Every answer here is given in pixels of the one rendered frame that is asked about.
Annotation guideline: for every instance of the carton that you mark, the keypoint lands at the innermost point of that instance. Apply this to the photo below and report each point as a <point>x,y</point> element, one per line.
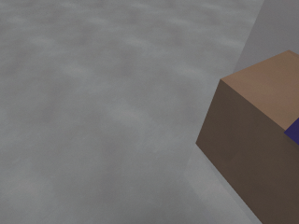
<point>293,131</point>

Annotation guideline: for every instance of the pedestal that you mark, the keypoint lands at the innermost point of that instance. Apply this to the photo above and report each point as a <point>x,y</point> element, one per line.
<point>243,136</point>

